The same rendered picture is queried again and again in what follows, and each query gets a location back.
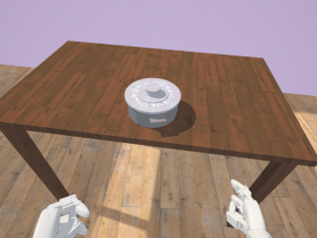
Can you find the lid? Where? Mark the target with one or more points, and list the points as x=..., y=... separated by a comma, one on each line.
x=137, y=98

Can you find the pot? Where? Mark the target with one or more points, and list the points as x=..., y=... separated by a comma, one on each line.
x=152, y=120

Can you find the right robot hand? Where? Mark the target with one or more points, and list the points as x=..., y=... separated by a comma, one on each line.
x=250, y=215

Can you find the table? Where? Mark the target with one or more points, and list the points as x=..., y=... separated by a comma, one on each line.
x=229, y=106

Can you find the knob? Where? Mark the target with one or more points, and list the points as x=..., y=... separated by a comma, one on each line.
x=152, y=88

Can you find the left robot hand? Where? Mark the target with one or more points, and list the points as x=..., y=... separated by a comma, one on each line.
x=50, y=222

